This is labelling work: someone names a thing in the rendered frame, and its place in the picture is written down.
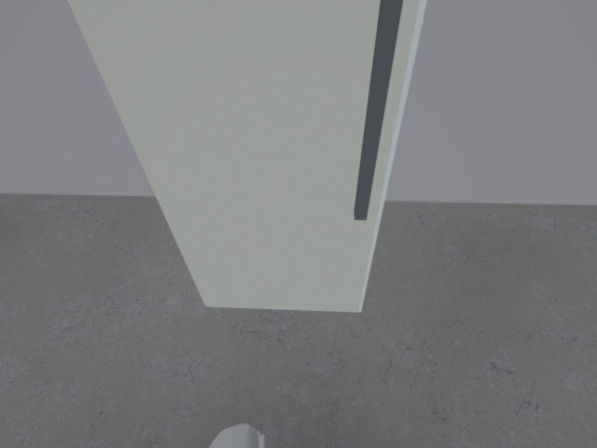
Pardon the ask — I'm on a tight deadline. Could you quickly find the handle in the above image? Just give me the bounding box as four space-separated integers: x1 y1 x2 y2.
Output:
354 0 403 220

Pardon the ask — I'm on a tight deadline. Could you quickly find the fridge door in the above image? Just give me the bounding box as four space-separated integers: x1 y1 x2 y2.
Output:
67 0 420 312

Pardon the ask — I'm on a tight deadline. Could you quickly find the left robot thigh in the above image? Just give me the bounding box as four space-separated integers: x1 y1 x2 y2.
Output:
209 426 266 448

